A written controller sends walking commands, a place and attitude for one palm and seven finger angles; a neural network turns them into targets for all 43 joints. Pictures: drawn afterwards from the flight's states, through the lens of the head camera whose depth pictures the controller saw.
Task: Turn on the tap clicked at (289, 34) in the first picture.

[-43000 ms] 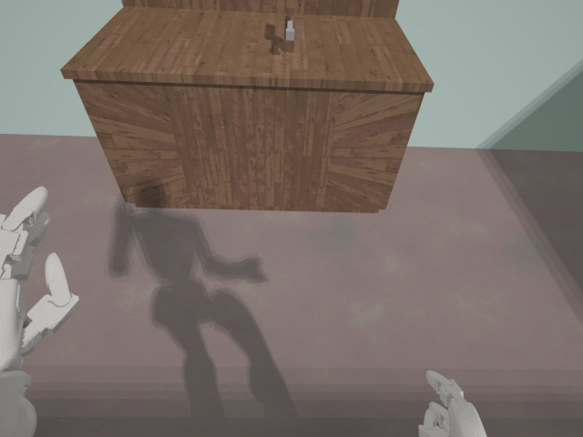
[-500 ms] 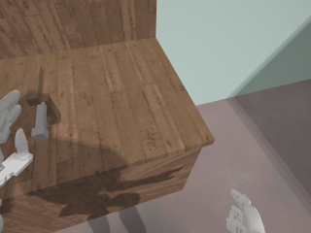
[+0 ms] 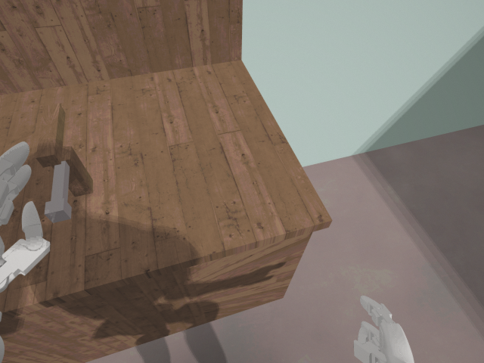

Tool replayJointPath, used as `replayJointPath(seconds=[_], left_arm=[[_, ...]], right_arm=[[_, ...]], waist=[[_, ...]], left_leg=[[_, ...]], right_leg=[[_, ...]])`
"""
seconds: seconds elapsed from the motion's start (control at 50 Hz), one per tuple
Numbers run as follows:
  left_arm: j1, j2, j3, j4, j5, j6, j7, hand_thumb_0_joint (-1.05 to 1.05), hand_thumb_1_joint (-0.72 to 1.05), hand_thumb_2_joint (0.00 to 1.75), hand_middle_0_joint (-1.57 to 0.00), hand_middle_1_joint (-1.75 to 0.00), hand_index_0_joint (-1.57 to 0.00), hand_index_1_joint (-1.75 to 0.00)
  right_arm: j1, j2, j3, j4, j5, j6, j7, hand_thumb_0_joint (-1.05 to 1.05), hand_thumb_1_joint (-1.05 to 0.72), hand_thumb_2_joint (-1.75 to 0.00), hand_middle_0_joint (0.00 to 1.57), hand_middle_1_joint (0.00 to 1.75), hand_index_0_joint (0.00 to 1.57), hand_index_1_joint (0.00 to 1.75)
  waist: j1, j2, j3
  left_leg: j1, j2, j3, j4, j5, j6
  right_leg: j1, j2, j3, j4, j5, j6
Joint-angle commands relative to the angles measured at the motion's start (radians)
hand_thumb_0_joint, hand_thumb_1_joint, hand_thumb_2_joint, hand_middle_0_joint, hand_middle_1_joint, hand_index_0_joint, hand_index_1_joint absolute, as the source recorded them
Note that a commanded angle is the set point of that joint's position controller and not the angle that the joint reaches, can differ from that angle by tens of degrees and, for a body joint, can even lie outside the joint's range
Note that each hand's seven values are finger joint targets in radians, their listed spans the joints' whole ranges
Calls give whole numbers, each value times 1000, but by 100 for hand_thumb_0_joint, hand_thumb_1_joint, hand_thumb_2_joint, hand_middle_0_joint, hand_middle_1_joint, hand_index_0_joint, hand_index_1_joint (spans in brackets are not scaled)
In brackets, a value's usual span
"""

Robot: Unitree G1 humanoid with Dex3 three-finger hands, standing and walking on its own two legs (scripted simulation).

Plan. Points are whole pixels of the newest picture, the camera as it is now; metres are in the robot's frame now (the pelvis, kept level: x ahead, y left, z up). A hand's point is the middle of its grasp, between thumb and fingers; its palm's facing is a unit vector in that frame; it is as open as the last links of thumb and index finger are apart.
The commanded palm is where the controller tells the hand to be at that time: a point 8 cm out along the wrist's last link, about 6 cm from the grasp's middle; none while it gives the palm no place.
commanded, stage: shuffle to correct the standing spot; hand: left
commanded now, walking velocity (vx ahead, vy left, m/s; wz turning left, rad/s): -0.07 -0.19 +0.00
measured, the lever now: (58, 210) +0.33 +0.33 +0.05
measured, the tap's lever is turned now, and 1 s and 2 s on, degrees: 0 0 0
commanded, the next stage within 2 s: come to a stop and stand still in 0.24 s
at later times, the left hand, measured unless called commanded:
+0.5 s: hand out of the picture +0.25 +0.29 +0.21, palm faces +0.45 -0.73 -0.51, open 7.4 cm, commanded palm +0.15 +0.28 +0.18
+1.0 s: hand out of the picture +0.21 +0.33 +0.16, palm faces +0.38 -0.86 -0.34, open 7.4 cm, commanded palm +0.15 +0.36 +0.18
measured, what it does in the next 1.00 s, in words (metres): shifts its weight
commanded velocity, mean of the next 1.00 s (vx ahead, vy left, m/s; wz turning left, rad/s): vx -0.02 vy -0.06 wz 0.00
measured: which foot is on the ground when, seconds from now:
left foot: down 0.00-1.00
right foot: down 0.00-1.00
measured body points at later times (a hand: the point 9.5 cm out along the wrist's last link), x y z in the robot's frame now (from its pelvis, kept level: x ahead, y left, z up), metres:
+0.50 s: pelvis -0.02 +0.00 +0.00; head +0.04 +0.01 +0.44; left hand +0.22 +0.33 +0.23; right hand +0.16 -0.23 -0.09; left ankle +0.01 +0.15 -0.73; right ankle +0.01 -0.05 -0.73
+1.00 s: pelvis -0.02 +0.09 +0.01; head -0.01 +0.11 +0.45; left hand +0.18 +0.38 +0.18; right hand +0.15 -0.13 -0.07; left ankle +0.01 +0.15 -0.73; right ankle +0.01 -0.04 -0.73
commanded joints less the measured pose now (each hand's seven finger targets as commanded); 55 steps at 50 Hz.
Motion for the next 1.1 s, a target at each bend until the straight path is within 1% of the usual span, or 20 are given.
replayJointPath(seconds=[0.0,0.18,0.34,0.36,0.38,0.4,0.44,0.48,0.52,0.54,0.56,0.58,0.6,0.66,0.68,0.74,0.8,0.9,0.94,1.08], left_arm=[[-36,164,116,-209,-6,-67,23,0,90,90,-20,-30,-20,-30],[-16,183,134,-212,-3,-59,19,0,90,90,-20,-30,-20,-30],[-27,167,122,-190,-8,-54,25,0,90,90,-20,-30,-20,-30],[-1021,912,649,-338,142,-175,-11,0,90,90,-20,-30,-20,-30],[-720,600,464,38,58,-133,-28,0,90,90,-20,-30,-20,-30],[-504,298,252,100,52,-104,-49,0,90,90,-20,-30,-20,-30],[-268,181,132,74,31,-106,-73,0,90,90,-20,-30,-20,-30],[-78,72,49,30,19,-100,-70,0,90,90,-20,-30,-20,-30],[-47,145,104,-45,24,-102,-49,0,90,90,-20,-30,-20,-30],[-48,178,146,-55,23,-111,-38,0,90,90,-20,-30,-20,-30],[-57,204,183,-83,23,-126,-29,0,90,90,-20,-30,-20,-30],[-56,275,257,-126,31,-135,0,0,90,90,-20,-30,-20,-30],[-60,225,226,-125,22,-146,5,0,90,90,-20,-30,-20,-30],[-132,202,187,-151,23,-167,13,0,90,90,-20,-30,-20,-30],[-172,231,203,-167,36,-167,19,0,90,90,-20,-30,-20,-30],[-229,166,128,-92,48,-161,12,0,90,90,-20,-30,-20,-30],[-246,98,55,-28,63,-150,3,0,90,90,-20,-30,-20,-30],[-262,65,7,-27,86,-151,1,0,90,90,-20,-30,-20,-30],[-273,97,36,-49,93,-156,5,0,90,90,-20,-30,-20,-30],[-263,135,82,-101,88,-165,3,0,90,90,-20,-30,-20,-30]], right_arm=[[-69,-116,-44,-153,3,-51,-12,0,-90,-90,20,30,20,30],[-74,-116,-50,-162,9,-53,-13,0,-90,-90,20,30,20,30],[-63,-115,-47,-161,11,-48,-11,0,-90,-90,20,30,20,30],[165,-130,-86,0,-28,-153,-26,0,-90,-90,20,30,20,30],[45,-125,-89,-35,-3,-147,-29,0,-90,-90,20,30,20,30],[-3,-143,-91,-91,-27,-149,-1,0,-90,-90,20,30,20,30],[7,-146,-81,-132,5,-133,36,0,-90,-90,20,30,20,30],[-15,-120,-68,-160,34,-124,73,0,-90,-90,20,30,20,30],[-19,-115,-61,-172,37,-117,71,0,-90,-90,20,30,20,30],[-37,-107,-54,-169,34,-117,61,0,-90,-90,20,30,20,30],[-47,-103,-45,-166,27,-118,49,0,-90,-90,20,30,20,30],[-68,-102,-34,-150,20,-112,36,0,-90,-90,20,30,20,30],[-61,-91,-23,-144,10,-113,24,0,-90,-90,20,30,20,30],[-70,-103,-15,-141,2,-128,-2,0,-90,-90,20,30,20,30],[-80,-107,-12,-136,1,-129,-8,0,-90,-90,20,30,20,30],[-56,-112,-10,-129,-1,-146,-10,0,-90,-90,20,30,20,30],[-48,-117,-6,-122,-4,-152,-5,0,-90,-90,20,30,20,30],[-60,-117,3,-131,-3,-150,7,0,-90,-90,20,30,20,30],[-59,-113,2,-140,-4,-148,9,0,-90,-90,20,30,20,30],[-65,-101,7,-144,-10,-137,15,0,-90,-90,20,30,20,30]], waist=[[-1,46,-175],[5,75,-188],[0,7,-177],[28,-172,-67],[15,146,-90],[39,259,-217],[54,190,-261],[64,-36,-268],[62,-264,-225],[65,-310,-210],[66,-285,-202],[60,-195,-216],[44,-121,-216],[40,99,-148],[40,105,-135],[38,104,-119],[36,35,-108],[39,90,-87],[41,87,-87],[38,107,-138]], left_leg=[[95,70,-61,-34,109,81],[104,108,-88,-52,221,82],[86,48,-49,1,50,74],[67,-39,156,-74,69,37],[99,94,41,-125,189,75],[181,95,-14,-28,301,87],[100,67,20,20,287,117],[41,-4,65,65,226,98],[-22,-68,87,91,36,77],[-34,-84,76,98,-68,75],[-33,-86,55,83,-103,75],[12,-78,47,27,-70,74],[54,-73,33,-20,-23,76],[117,-26,-14,-109,-37,87],[130,-12,-29,-126,-45,91],[105,2,-50,-158,-82,95],[99,13,-76,-198,-122,96],[22,59,-151,-313,-256,102],[-13,77,-172,-331,-275,103],[96,71,-151,-286,4,44]], right_leg=[[33,-216,172,-104,205,90],[70,-194,145,-72,269,92],[35,-238,202,-132,183,92],[-16,-132,137,-228,442,289],[-26,-248,92,11,388,133],[2,-199,181,142,374,110],[80,-201,178,137,395,187],[179,-214,171,55,533,203],[203,-248,203,-61,585,229],[181,-264,223,-112,495,228],[157,-275,247,-146,370,202],[130,-288,265,-148,286,157],[100,-282,246,-144,174,126],[2,-221,241,-176,-73,115],[-12,-213,238,-179,-94,110],[10,-186,202,-166,-85,98],[10,-172,168,-155,-86,92],[50,-144,105,-62,-35,102],[83,-143,96,-31,-6,103],[78,-153,78,-28,77,93]])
